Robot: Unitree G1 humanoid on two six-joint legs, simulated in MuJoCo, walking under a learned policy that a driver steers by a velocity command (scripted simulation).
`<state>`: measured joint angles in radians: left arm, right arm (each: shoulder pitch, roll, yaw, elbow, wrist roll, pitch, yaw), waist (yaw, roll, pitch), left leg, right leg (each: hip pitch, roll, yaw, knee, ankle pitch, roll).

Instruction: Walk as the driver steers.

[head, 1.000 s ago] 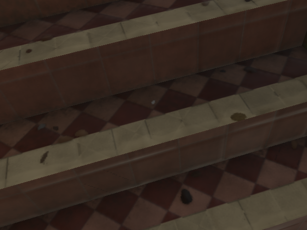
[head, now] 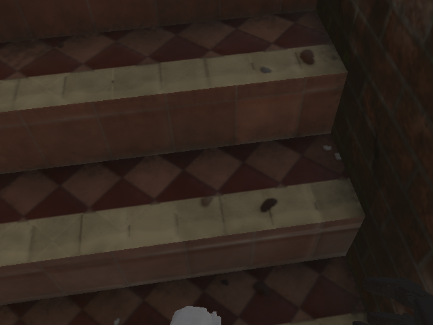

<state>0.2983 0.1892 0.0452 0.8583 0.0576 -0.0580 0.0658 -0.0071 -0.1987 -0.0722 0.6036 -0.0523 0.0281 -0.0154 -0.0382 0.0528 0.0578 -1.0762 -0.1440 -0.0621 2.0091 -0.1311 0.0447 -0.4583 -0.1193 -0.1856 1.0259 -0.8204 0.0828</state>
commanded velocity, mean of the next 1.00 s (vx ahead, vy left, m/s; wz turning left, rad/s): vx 0.50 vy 0.00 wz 0.57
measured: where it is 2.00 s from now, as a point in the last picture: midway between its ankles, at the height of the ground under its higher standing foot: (8, 83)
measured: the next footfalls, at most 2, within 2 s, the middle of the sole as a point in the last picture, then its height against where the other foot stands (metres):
left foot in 0.24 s outside the picture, level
right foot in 0.56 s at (266, 313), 0.20 m higher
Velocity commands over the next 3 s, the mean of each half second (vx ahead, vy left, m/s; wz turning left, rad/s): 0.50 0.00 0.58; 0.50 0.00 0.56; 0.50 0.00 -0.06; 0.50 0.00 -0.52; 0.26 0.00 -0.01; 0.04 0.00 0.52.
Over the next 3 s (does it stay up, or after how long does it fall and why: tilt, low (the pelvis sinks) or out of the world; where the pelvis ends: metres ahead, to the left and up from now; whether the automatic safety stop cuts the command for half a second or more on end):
stays up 1.10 0.40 0.93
